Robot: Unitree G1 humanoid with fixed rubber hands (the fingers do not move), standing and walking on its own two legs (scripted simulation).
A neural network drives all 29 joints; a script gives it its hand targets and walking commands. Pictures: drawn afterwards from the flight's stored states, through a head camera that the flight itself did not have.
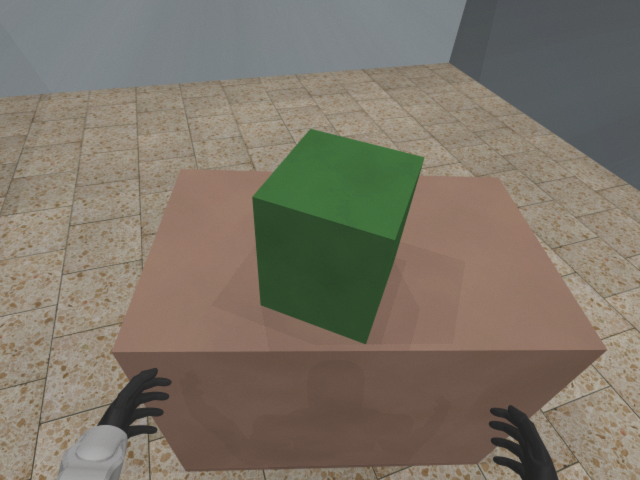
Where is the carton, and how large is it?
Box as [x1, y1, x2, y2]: [252, 129, 424, 343]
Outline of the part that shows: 310,129 252,197 260,303 261,305 365,343 395,256 424,157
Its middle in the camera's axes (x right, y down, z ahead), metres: +0.03 +0.00 +0.66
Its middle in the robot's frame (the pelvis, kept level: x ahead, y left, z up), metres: +0.49 -0.01 +0.01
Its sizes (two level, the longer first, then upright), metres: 0.210 0.200 0.250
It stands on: a pedestal, 0.66 m high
